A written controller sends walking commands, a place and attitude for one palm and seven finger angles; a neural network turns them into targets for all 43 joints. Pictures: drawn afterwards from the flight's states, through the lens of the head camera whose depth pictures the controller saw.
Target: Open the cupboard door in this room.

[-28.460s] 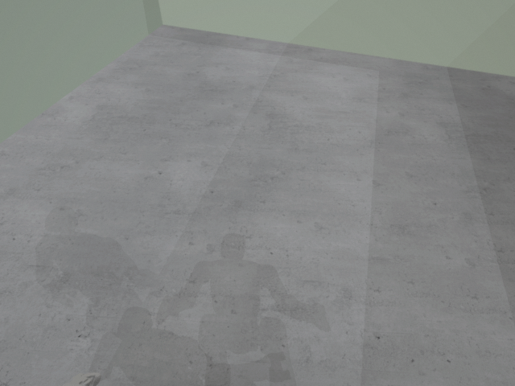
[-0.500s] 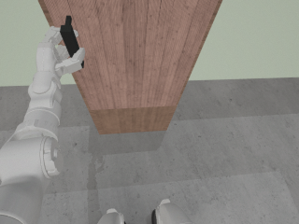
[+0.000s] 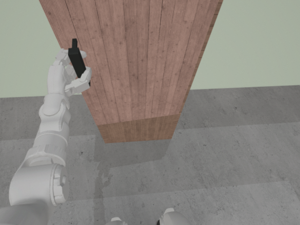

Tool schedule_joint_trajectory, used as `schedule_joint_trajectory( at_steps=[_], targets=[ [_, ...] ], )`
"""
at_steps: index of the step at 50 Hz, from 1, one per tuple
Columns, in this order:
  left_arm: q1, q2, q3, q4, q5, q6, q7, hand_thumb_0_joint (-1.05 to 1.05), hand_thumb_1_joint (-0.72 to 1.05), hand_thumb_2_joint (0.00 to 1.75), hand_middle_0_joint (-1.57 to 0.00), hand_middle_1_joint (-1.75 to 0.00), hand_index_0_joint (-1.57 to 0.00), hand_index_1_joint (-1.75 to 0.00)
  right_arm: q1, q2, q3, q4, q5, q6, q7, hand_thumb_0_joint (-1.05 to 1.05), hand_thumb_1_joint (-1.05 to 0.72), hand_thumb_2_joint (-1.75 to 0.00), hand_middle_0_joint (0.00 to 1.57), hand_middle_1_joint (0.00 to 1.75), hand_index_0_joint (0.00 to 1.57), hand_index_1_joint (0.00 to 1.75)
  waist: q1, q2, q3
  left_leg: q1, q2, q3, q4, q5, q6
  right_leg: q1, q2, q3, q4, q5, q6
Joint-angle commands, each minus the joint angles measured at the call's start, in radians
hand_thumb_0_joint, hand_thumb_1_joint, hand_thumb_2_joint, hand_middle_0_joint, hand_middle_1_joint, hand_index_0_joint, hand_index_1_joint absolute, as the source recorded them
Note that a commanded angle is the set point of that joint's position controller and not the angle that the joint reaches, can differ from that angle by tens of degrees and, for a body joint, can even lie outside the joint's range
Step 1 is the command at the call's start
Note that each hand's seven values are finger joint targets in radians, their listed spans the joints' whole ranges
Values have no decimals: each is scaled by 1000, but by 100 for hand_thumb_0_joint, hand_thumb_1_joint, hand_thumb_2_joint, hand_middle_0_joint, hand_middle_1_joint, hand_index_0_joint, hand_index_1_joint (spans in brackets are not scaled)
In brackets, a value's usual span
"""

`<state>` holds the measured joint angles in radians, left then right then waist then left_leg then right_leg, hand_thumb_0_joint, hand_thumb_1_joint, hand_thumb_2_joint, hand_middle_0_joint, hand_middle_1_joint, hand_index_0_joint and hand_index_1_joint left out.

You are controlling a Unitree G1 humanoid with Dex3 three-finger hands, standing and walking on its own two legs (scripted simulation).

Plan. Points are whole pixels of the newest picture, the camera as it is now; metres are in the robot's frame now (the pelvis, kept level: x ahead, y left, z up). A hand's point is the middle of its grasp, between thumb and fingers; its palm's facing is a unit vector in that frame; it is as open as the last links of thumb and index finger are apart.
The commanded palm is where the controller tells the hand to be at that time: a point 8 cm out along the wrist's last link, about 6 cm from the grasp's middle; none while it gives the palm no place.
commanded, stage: pull the door open along its arc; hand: left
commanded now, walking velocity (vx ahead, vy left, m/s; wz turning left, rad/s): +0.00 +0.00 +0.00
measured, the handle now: (80, 63) +0.54 +0.16 +0.08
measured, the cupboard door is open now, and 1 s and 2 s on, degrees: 5 40 44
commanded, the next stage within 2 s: open thumb and fingers to let go in 0.74 s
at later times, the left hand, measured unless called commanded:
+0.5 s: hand (115, 122) +0.35 +0.06 +0.09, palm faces +0.42 -0.91 +0.01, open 7.0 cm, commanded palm +0.28 +0.09 +0.08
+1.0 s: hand (135, 142) +0.30 +0.02 +0.09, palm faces +0.36 -0.93 -0.04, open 7.0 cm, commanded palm +0.24 +0.05 +0.08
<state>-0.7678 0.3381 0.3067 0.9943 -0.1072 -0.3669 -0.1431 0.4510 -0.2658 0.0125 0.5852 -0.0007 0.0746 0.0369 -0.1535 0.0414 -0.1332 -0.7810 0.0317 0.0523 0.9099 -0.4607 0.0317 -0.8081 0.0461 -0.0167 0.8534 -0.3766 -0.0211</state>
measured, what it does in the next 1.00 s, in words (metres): shifts its weight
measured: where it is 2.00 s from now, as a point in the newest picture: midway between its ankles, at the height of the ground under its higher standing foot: outside the picture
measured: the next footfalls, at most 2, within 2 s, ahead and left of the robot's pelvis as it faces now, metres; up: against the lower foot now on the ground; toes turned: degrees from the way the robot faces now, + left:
none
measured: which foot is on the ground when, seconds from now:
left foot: down 0.00-1.00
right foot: down 0.00-1.00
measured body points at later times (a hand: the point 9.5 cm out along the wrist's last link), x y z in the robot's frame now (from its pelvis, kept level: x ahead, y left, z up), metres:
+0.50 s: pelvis -0.01 -0.03 +0.01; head +0.03 -0.04 +0.46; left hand +0.32 +0.10 +0.09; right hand +0.17 -0.24 -0.09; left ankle -0.02 +0.10 -0.69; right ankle +0.01 -0.11 -0.69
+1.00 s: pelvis -0.01 -0.06 +0.02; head +0.01 -0.08 +0.47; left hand +0.27 +0.06 +0.09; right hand +0.19 -0.26 -0.08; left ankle -0.02 +0.10 -0.69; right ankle +0.01 -0.11 -0.69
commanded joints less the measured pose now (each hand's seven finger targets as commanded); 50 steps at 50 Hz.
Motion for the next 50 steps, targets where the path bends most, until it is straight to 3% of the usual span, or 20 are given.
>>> schedule_joint_trajectory(
  at_steps=[1, 5, 6, 8, 9, 11, 15, 16, 18, 20, 22, 24, 29, 33, 38, 41, 42, 44, 46, 50],
  targets=[
    [-91, 143, 0, -353, -42, -46, 4, 0, 90, 90, -40, -135, -40, -135, 54, -144, -64, -119, 14, -27, -4, 0, -90, -90, 20, 30, 20, 30, 84, -16, -416, 247, -25, -39, -114, 509, -5, 382, 7, -10, -72, 494, -4],
    [86, 83, -32, -521, -63, -31, 23, 0, 90, 90, -40, -135, -40, -135, -6, -128, -64, -147, 23, -41, -6, 0, -90, -90, 20, 30, 20, 30, 104, -25, -362, 248, -30, -20, -140, 488, -3, 430, -1, -5, -90, 524, -1],
    [87, 49, 48, -564, -110, -20, 121, 0, 90, 90, -40, -135, -40, -135, -35, -106, -63, -147, 22, -48, -7, 0, -90, -90, 20, 30, 20, 30, 149, -45, -327, 217, -31, -19, -155, 451, -15, 427, 1, -20, -105, 474, 0],
    [159, -22, -8, -625, -70, -9, 237, 0, 90, 90, -40, -135, -40, -135, -65, -97, -60, -148, 12, -67, -3, 0, -90, -90, 20, 30, 20, 30, 142, -43, -292, 231, -35, -21, -165, 420, -20, 415, -1, -26, -106, 436, 1],
    [185, -45, -16, -653, -49, -5, 293, 0, 90, 90, -40, -135, -40, -135, -77, -91, -58, -147, 4, -72, 0, 0, -90, -90, 20, 30, 20, 30, 151, -30, -292, 231, -36, -20, -165, 412, -23, 414, -7, -26, -103, 424, 1],
    [202, -132, -75, -714, -2, 4, 415, 0, 90, 90, -40, -135, -40, -135, -104, -75, -58, -142, -15, -81, 6, 0, -90, -90, 20, 30, 20, 30, 144, -66, -295, 243, -36, -23, -160, 401, -25, 412, -12, -29, -102, 408, 3],
    [224, -278, -207, -808, 106, 25, 613, 0, 90, 90, -40, -135, -40, -135, -165, -53, -59, -137, -44, -92, 11, 0, -90, -90, 20, 30, 20, 30, 139, -57, -295, 267, -36, -28, -154, 378, -27, 399, -26, -24, -103, 365, -1],
    [236, -310, -240, -820, 131, 35, 652, 0, 90, 90, -40, -135, -40, -135, -182, -49, -59, -136, -50, -92, 11, 0, -90, -90, 20, 30, 20, 30, 138, -51, -296, 270, -35, -28, -151, 369, -27, 393, -28, -23, -102, 352, -3],
    [225, -360, -308, -816, 175, 56, 705, 0, 90, 90, -40, -135, -40, -135, -204, -47, -59, -131, -60, -86, 4, 0, -90, -90, 20, 30, 20, 30, 115, -108, -268, 263, -32, -40, -154, 326, -25, 377, -33, -23, -115, 311, 0],
    [218, -405, -363, -849, 204, 70, 737, 0, 90, 90, -40, -135, -40, -135, -238, -36, -58, -134, -66, -83, -1, 0, -90, -90, 20, 30, 20, 30, 117, -71, -266, 273, -37, -35, -155, 300, -23, 380, -40, -15, -129, 287, -3],
    [246, -447, -422, -870, 229, 85, 751, 0, 90, 90, -40, -135, -40, -135, -250, -28, -59, -133, -70, -80, -6, 0, -90, -90, 20, 30, 20, 30, 106, -110, -275, 287, -36, -39, -152, 299, -18, 393, -43, -10, -139, 295, -3],
    [278, -490, -479, -897, 233, 96, 746, 0, 90, 90, -40, -135, -40, -135, -272, -20, -56, -138, -65, -76, -9, 0, -90, -90, 20, 30, 20, 30, 105, -103, -262, 299, -38, -38, -155, 291, -18, 403, -49, -7, -151, 297, -5],
    [392, -546, -553, -968, 215, 115, 730, 0, 90, 90, -40, -135, -40, -135, -312, -6, -47, -154, -59, -80, -15, 0, -90, -90, 20, 30, 20, 30, 113, -126, -238, 312, -45, -44, -161, 267, -17, 439, -63, 9, -185, 305, 3],
    [518, -589, -607, -1005, 205, 131, 722, 0, 90, 90, -40, -135, -40, -135, -349, 6, -36, -170, -50, -91, -12, 0, -90, -90, 20, 30, 20, 30, 127, -118, -183, 321, -51, -50, -172, 234, -18, 437, -70, 15, -218, 246, 2],
    [694, -592, -614, -1089, 178, 156, 713, 0, 90, 90, -40, -135, -40, -135, -377, 18, -26, -191, -45, -105, -10, 0, -90, -90, 20, 30, 20, 30, 154, -144, -165, 329, -64, -52, -177, 218, -22, 489, -90, 51, -272, 242, 13],
    [589, -554, -576, -1072, 169, 167, 730, 0, 90, 90, -40, -135, -40, -135, -388, 15, -17, -174, -48, -108, -20, 0, -90, -90, 20, 30, 20, 30, 136, -180, -112, 308, -70, -63, -166, 175, -22, 457, -105, 85, -309, 168, 25],
    [501, -518, -542, -1035, 172, 166, 741, 0, 90, 90, -40, -135, -40, -135, -397, 13, -14, -155, -47, -107, -28, 0, -90, -90, 20, 30, 20, 30, 125, -183, -72, 291, -71, -68, -163, 148, -21, 427, -112, 103, -332, 102, 27],
    [488, -524, -528, -1008, 174, 161, 751, 0, 76, 84, -39, -134, -39, -134, -400, 19, -18, -143, -54, -109, -32, 0, -90, -90, 20, 30, 20, 30, 135, -158, -98, 297, -71, -70, -162, 144, -22, 426, -114, 114, -329, 76, 24],
    [535, -550, -548, -1000, 182, 159, 745, 0, 62, 78, -38, -132, -38, -132, -390, 21, -20, -148, -56, -111, -27, 0, -90, -90, 20, 30, 20, 30, 145, -135, -145, 301, -71, -66, -166, 176, -23, 446, -109, 92, -290, 154, 21],
    [556, -568, -573, -1011, 188, 150, 722, 0, 34, 66, -36, -129, -36, -129, -365, 15, -28, -151, -52, -106, -22, 0, -90, -90, 20, 30, 20, 30, 140, -151, -192, 301, -67, -64, -166, 221, -23, 479, -107, 71, -245, 291, 25]
  ],
)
